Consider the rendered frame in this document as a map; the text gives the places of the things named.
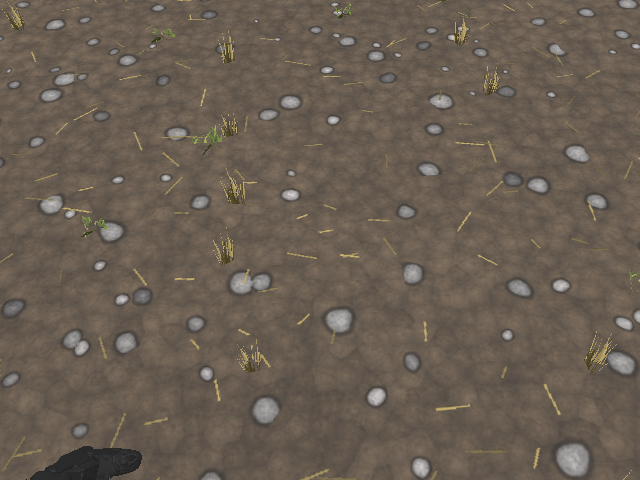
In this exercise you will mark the robot left hand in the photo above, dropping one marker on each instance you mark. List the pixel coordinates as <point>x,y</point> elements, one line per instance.
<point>87,463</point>

